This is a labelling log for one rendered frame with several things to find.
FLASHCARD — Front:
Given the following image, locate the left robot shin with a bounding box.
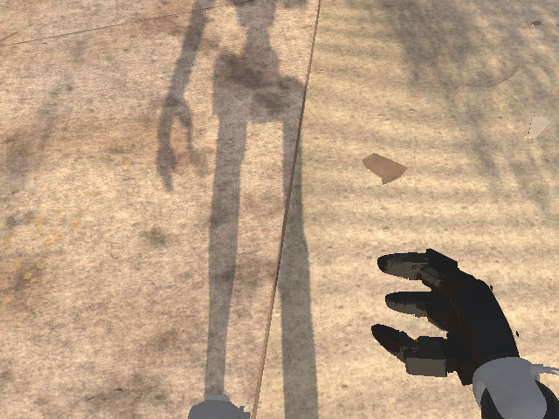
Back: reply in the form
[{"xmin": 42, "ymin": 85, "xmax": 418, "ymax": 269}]
[{"xmin": 188, "ymin": 394, "xmax": 230, "ymax": 419}]

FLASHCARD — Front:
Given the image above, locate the robot right hand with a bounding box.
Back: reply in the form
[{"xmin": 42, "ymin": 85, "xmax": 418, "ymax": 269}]
[{"xmin": 371, "ymin": 248, "xmax": 520, "ymax": 386}]

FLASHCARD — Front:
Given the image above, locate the left robot thigh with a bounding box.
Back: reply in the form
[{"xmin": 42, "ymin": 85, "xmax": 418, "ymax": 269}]
[{"xmin": 189, "ymin": 400, "xmax": 251, "ymax": 419}]

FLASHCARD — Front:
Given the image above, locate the right robot forearm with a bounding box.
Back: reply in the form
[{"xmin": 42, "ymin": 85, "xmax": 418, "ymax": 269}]
[{"xmin": 473, "ymin": 357, "xmax": 559, "ymax": 419}]

